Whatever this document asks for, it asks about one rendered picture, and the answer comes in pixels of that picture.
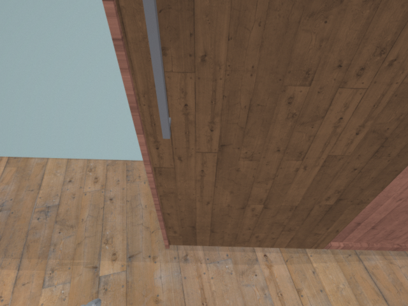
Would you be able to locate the wardrobe door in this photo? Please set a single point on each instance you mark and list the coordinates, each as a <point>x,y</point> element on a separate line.
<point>288,117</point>
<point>384,220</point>

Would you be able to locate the handle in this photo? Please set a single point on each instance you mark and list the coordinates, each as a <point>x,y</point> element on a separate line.
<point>151,18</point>

